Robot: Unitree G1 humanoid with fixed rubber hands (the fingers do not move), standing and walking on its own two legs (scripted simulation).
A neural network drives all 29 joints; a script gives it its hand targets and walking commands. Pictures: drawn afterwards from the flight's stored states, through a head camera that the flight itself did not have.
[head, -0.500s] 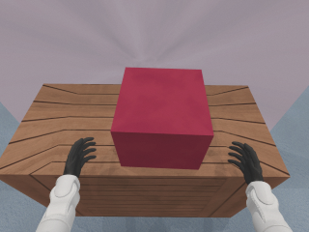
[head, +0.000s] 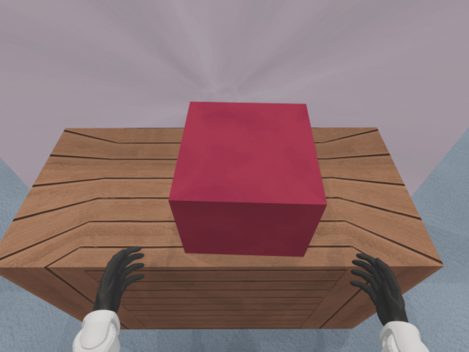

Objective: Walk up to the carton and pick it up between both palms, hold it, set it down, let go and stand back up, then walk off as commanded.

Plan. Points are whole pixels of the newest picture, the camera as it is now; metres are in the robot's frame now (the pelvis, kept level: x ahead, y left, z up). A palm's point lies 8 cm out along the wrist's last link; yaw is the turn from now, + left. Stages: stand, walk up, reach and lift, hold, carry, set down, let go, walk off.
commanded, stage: set down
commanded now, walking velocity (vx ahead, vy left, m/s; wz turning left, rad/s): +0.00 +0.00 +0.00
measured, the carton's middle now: (246, 178) +0.48 +0.02 -0.03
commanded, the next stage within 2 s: let go in 1.16 s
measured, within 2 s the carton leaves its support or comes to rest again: neither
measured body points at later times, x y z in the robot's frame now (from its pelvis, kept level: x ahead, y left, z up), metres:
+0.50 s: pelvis +0.02 +0.01 +0.01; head +0.02 +0.02 +0.45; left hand +0.19 +0.24 -0.07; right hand +0.21 -0.23 -0.06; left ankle +0.01 +0.13 -0.74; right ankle -0.03 -0.12 -0.74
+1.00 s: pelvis +0.01 +0.00 +0.01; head +0.00 +0.01 +0.46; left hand +0.18 +0.23 -0.08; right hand +0.18 -0.23 -0.08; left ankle +0.01 +0.13 -0.74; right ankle -0.03 -0.12 -0.74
